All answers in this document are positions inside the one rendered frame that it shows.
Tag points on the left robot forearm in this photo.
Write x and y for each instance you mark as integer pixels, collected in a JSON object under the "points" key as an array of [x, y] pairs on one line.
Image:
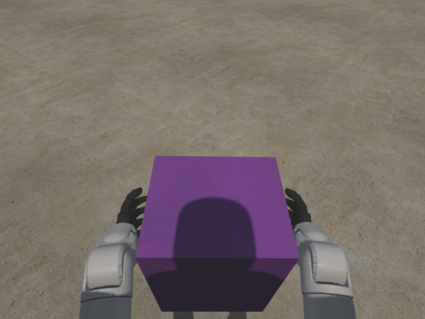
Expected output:
{"points": [[107, 285]]}

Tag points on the carton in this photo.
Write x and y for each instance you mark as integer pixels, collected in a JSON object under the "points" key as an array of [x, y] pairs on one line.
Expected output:
{"points": [[216, 234]]}

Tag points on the right robot forearm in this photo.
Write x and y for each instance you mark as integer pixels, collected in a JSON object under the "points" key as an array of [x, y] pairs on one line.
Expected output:
{"points": [[325, 277]]}

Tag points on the left robot hand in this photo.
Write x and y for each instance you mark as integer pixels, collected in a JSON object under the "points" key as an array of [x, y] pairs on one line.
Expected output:
{"points": [[129, 213]]}

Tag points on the right robot hand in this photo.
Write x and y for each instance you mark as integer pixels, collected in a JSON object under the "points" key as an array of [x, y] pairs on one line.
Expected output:
{"points": [[299, 212]]}

